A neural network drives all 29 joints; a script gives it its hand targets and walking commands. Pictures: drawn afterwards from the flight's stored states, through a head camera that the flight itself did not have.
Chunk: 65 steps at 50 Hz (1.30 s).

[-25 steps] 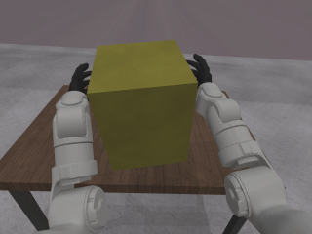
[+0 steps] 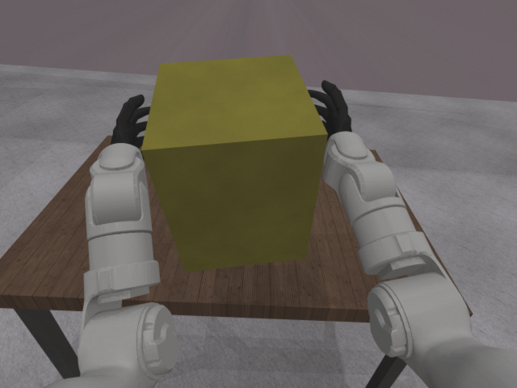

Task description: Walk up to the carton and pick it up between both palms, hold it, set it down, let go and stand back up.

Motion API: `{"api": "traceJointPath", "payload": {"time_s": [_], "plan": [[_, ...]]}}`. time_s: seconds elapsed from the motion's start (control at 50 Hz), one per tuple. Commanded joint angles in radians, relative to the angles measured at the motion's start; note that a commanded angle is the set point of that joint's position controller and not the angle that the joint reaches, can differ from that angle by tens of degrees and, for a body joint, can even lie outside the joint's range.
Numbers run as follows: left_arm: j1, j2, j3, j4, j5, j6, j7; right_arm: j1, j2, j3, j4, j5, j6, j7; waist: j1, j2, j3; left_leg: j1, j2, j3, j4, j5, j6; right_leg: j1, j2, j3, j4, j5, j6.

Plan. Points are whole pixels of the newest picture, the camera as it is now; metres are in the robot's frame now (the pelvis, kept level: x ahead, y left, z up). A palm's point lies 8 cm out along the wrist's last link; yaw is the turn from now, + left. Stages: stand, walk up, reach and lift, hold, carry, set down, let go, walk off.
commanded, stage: set down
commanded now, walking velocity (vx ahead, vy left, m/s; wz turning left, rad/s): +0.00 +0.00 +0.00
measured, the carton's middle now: (236, 166) +0.39 +0.01 +0.21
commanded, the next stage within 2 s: none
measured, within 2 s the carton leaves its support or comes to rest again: neither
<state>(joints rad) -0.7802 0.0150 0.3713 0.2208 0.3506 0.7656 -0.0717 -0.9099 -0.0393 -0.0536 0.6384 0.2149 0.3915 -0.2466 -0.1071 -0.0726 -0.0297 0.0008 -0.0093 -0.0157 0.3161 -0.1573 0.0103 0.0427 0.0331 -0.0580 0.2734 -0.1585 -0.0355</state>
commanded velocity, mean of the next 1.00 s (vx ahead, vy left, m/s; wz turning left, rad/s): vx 0.00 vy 0.00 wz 0.00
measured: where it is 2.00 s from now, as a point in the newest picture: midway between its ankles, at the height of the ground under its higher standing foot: outside the picture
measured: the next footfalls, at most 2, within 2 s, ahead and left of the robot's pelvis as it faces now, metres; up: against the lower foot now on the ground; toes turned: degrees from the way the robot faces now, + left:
none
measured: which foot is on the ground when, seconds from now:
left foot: down 0.00-1.00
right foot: down 0.00-1.00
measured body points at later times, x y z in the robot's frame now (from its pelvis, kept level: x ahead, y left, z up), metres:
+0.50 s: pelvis +0.02 +0.01 +0.00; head -0.01 +0.05 +0.45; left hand +0.41 +0.15 +0.20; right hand +0.40 -0.14 +0.20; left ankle +0.02 +0.11 -0.75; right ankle +0.01 -0.09 -0.75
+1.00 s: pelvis +0.02 +0.01 +0.00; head -0.01 +0.05 +0.45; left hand +0.43 +0.15 +0.17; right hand +0.42 -0.14 +0.19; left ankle +0.02 +0.11 -0.75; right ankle +0.01 -0.09 -0.75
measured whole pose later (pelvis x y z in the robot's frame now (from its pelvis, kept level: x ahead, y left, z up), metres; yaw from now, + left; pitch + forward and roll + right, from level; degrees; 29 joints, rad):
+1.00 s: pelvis +0.02 +0.01 +0.00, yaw +0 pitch -7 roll +0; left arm -0.77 -0.03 0.35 0.50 0.37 0.42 -0.03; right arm -0.80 0.04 -0.31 0.83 -0.09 -0.08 -0.12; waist -0.07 -0.09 0.07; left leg 0.00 -0.02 0.01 0.29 -0.16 0.02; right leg 0.05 0.01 -0.09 0.24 -0.16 -0.02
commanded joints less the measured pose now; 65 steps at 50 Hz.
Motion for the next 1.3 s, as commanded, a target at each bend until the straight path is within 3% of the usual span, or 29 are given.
{"api": "traceJointPath", "payload": {"time_s": [0.0, 0.08, 0.18, 0.26, 0.28, 0.32, 0.52, 0.62, 0.68, 0.78, 0.8, 0.86, 1.02, 1.28], "plan": [[-0.689, -0.497, -0.36, 0.011, -0.107, -0.107, -0.144, -0.665, 0.556, 0.165, -0.169, -0.035, -0.135, 0.125, -0.01, 0.083, -0.199, 0.038, -0.007, 0.044, -0.076, -0.028, 0.013, 0.019, -0.023, -0.029, -0.055, -0.004, 0.079], [-0.612, -0.452, -0.288, 0.062, -0.047, -0.164, -0.172, -0.595, 0.5, 0.083, -0.099, -0.141, -0.239, 0.149, -0.004, 0.082, -0.149, 0.046, -0.003, 0.065, -0.092, -0.01, 0.016, 0.079, -0.031, -0.05, -0.055, 0.024, 0.075], [-0.497, -0.447, -0.284, 0.058, -0.014, -0.203, -0.187, -0.502, 0.451, 0.095, -0.08, -0.173, -0.336, 0.155, -0.002, 0.071, -0.121, 0.103, -0.003, 0.074, -0.056, 0.166, 0.001, 0.138, -0.024, -0.073, -0.047, 0.163, 0.076], [-0.451, -0.482, -0.369, -0.018, -0.041, -0.231, -0.176, -0.498, 0.439, 0.173, -0.176, -0.15, -0.415, 0.146, -0.008, 0.076, -0.204, 0.175, -0.002, 0.068, 0.013, 0.388, -0.026, 0.178, -0.01, -0.091, -0.023, 0.347, 0.078], [-0.491, -0.51, -0.46, -0.087, -0.078, -0.239, -0.167, -0.516, 0.437, 0.189, -0.244, -0.134, -0.446, 0.141, -0.063, 0.097, -0.27, 0.213, -0.008, 0.064, 0.048, 0.485, -0.063, 0.175, 0.001, -0.102, -0.008, 0.381, 0.081], [-0.505, -0.524, -0.51, -0.13, -0.096, -0.255, -0.147, -0.536, 0.447, 0.234, -0.292, -0.118, -0.469, 0.138, -0.055, 0.116, -0.332, 0.259, -0.008, 0.054, 0.082, 0.577, -0.071, 0.162, 0.001, -0.1, -0.004, 0.424, 0.078], [-0.467, -0.489, -0.465, -0.058, -0.081, -0.253, -0.11, -0.494, 0.407, 0.219, -0.221, -0.13, -0.453, 0.159, 0.013, 0.088, -0.271, 0.158, 0.002, 0.047, 0.016, 0.339, -0.036, 0.12, -0.012, -0.093, -0.012, 0.3, 0.078], [-0.489, -0.475, -0.388, 0.035, -0.058, -0.254, -0.115, -0.482, 0.401, 0.126, -0.128, -0.183, -0.444, 0.178, 0.023, 0.069, -0.206, 0.106, 0.004, 0.066, -0.04, 0.172, -0.015, 0.077, -0.018, -0.093, -0.032, 0.173, 0.078], [-0.517, -0.475, -0.358, 0.075, -0.051, -0.27, -0.118, -0.476, 0.403, 0.068, -0.078, -0.222, -0.45, 0.189, 0.019, 0.07, -0.196, 0.112, 0.005, 0.076, -0.053, 0.133, -0.018, 0.058, -0.019, -0.099, -0.04, 0.13, 0.078], [-0.558, -0.493, -0.349, 0.127, -0.058, -0.322, -0.113, -0.484, 0.417, 0.005, -0.019, -0.272, -0.476, 0.2, 0.009, 0.078, -0.228, 0.15, 0.007, 0.083, -0.044, 0.167, -0.038, 0.045, -0.016, -0.11, -0.04, 0.145, 0.08], [-0.551, -0.489, -0.332, 0.154, -0.056, -0.332, -0.108, -0.502, 0.408, 0.007, -0.02, -0.285, -0.483, 0.208, 0.017, 0.052, -0.218, 0.118, 0.012, 0.083, -0.048, 0.163, -0.022, 0.056, -0.025, -0.102, -0.046, 0.16, 0.076], [-0.566, -0.494, -0.327, 0.192, -0.056, -0.37, -0.097, -0.499, 0.424, -0.016, 0.017, -0.314, -0.502, 0.22, 0.019, 0.053, -0.244, 0.095, 0.013, 0.084, -0.054, 0.162, -0.02, 0.078, -0.029, -0.098, -0.034, 0.191, 0.078], [-0.61, -0.518, -0.359, 0.212, -0.072, -0.464, -0.058, -0.481, 0.465, -0.01, 0.098, -0.317, -0.545, 0.229, 0.028, 0.096, -0.349, 0.145, 0.01, 0.079, 0.0, 0.354, -0.053, 0.108, -0.021, -0.089, -0.009, 0.361, 0.078], [-0.646, -0.509, -0.307, 0.304, -0.072, -0.516, -0.044, -0.482, 0.504, -0.048, 0.184, -0.343, -0.534, 0.237, 0.04, 0.068, -0.332, 0.034, 0.002, 0.083, -0.03, 0.259, -0.037, 0.146, -0.029, -0.064, 0.011, 0.414, 0.094]]}}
